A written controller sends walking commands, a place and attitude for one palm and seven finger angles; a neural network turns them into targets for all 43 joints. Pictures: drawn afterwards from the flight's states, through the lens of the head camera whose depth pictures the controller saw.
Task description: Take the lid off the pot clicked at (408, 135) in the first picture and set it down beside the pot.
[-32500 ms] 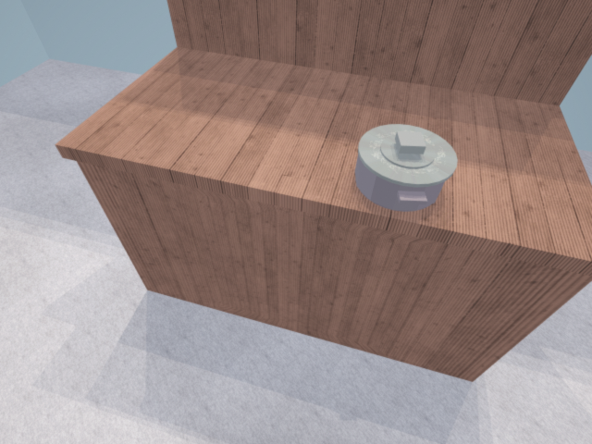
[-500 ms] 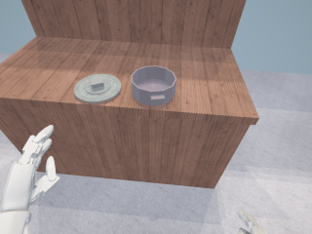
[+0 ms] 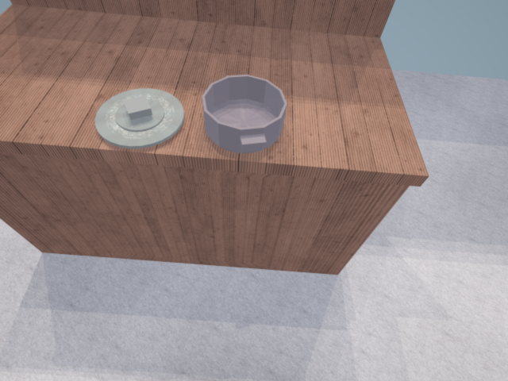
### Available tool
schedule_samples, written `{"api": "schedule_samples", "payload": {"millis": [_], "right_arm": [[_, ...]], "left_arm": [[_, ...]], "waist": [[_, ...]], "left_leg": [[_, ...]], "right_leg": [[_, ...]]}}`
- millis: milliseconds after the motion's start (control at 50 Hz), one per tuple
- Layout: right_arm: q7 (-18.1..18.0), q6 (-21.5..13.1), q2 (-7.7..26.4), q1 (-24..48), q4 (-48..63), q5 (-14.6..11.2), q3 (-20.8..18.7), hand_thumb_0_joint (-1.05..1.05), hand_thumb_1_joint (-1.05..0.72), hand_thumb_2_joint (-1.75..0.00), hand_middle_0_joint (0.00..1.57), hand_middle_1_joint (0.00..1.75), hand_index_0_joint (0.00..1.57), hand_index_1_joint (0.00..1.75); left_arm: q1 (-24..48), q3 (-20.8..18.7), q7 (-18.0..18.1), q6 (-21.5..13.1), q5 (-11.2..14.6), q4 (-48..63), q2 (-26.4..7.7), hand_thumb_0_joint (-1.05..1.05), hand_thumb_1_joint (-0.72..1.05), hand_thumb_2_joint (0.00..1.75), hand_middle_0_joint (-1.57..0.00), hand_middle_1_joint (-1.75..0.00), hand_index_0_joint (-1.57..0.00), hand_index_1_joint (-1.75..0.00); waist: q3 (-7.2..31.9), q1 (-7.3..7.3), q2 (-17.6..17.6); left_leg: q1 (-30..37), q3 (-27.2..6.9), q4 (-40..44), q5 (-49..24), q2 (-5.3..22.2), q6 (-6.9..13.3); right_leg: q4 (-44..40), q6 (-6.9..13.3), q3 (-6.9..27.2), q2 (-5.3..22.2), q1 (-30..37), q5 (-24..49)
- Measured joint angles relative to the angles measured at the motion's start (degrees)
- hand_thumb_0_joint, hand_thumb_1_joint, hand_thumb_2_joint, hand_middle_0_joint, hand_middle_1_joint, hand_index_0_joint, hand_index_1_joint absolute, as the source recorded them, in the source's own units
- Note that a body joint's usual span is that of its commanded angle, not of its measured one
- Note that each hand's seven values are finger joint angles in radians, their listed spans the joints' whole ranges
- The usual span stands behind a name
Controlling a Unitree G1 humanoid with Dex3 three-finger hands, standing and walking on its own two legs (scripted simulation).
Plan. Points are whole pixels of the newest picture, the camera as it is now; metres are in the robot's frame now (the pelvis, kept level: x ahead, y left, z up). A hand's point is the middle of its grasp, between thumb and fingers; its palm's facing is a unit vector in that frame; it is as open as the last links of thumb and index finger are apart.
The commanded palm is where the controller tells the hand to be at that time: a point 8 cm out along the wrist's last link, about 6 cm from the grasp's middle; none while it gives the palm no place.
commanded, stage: stop stepping back and stand still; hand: left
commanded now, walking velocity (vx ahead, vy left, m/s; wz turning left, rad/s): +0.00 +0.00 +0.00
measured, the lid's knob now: (138, 107) +0.65 +0.31 -0.02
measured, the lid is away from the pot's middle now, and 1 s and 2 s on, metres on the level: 0.25 0.25 0.25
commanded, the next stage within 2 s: let the arm hang, fingers relaxed in 0.74 s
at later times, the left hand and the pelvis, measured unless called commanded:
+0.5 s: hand out of the picture +0.10 +0.17 -0.18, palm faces -0.02 -0.98 -0.19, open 7.3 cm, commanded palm none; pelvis +0.04 +0.00 +0.00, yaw -2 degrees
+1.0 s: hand out of the picture +0.08 +0.17 -0.18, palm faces -0.02 -0.98 -0.19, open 7.3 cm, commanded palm none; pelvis +0.05 +0.00 +0.00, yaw -3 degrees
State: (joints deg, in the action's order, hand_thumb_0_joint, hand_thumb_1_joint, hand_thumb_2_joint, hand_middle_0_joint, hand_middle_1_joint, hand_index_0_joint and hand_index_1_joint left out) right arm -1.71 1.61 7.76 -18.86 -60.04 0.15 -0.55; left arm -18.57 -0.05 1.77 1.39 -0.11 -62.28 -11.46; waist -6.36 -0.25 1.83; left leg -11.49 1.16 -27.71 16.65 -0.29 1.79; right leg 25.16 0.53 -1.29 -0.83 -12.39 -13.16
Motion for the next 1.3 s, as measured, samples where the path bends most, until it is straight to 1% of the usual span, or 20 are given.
{"api": "schedule_samples", "payload": {"millis": [140,200,320,440,940,1300], "right_arm": [[-0.26,-0.76,-1.30,2.17,-1.15,-0.12,0.01,0.01,-0.90,-0.90,0.20,0.30,0.20,0.30],[-0.65,-0.70,-1.12,2.97,-1.86,0.20,-0.15,0.02,-0.92,-0.90,0.21,0.30,0.20,0.30],[-0.62,-1.22,-0.56,3.54,-2.11,0.15,-0.61,0.02,-0.92,-0.90,0.21,0.30,0.20,0.30],[-0.71,-1.34,-0.21,3.86,-1.87,0.18,-0.82,0.01,-0.91,-0.90,0.20,0.30,0.20,0.30],[-1.01,-1.00,-0.82,3.09,-2.05,0.03,-0.89,0.00,-0.90,-0.90,0.20,0.30,0.20,0.30],[-1.10,-1.10,-1.21,3.23,-2.20,0.02,-0.84,0.00,-0.90,-0.90,0.20,0.30,0.20,0.30]], "left_arm": [[3.20,0.00,0.49,-0.69,0.03,-0.54,1.73,0.01,0.91,0.90,-0.20,-0.30,-0.20,-0.30],[5.14,-0.14,0.71,-0.93,-0.10,-0.09,2.44,0.01,0.92,0.90,-0.20,-0.30,-0.20,-0.30],[7.48,-0.85,0.86,-1.29,-0.09,0.71,1.61,0.02,0.94,0.90,-0.20,-0.30,-0.20,-0.30],[8.69,-1.06,0.68,-1.34,-0.07,1.56,1.81,0.01,0.92,0.90,-0.20,-0.30,-0.20,-0.30],[6.11,-1.69,0.82,-0.79,-0.07,0.62,1.97,0.01,0.92,0.90,-0.20,-0.30,-0.20,-0.30],[6.25,-1.78,0.93,-0.92,-0.06,0.18,2.05,0.01,0.93,0.90,-0.20,-0.30,-0.20,-0.30]], "waist": [[0.42,-0.49,-1.20],[0.83,-0.59,-1.44],[1.67,-0.97,-1.27],[1.91,-1.24,-1.29],[0.61,-1.04,-1.06],[0.43,-1.03,-0.96]], "left_leg": [[1.86,0.92,0.60,0.93,0.00,0.12],[2.62,1.13,0.84,1.29,-0.07,0.15],[3.95,1.58,1.37,1.99,0.06,0.00],[4.96,1.90,1.63,2.65,0.24,-0.15],[6.70,2.39,2.01,3.87,0.64,-0.28],[7.20,2.74,2.74,3.54,0.37,-0.06]], "right_leg": [[0.36,-0.17,0.94,-0.04,1.09,-1.10],[0.60,-0.22,1.17,0.02,1.57,-1.65],[0.85,-0.13,1.64,-0.15,2.36,-2.58],[0.93,-0.04,1.97,-0.37,3.07,-3.29],[0.63,0.04,2.45,-0.80,4.57,-4.33],[0.42,-0.19,2.79,-0.55,4.75,-4.17]]}}
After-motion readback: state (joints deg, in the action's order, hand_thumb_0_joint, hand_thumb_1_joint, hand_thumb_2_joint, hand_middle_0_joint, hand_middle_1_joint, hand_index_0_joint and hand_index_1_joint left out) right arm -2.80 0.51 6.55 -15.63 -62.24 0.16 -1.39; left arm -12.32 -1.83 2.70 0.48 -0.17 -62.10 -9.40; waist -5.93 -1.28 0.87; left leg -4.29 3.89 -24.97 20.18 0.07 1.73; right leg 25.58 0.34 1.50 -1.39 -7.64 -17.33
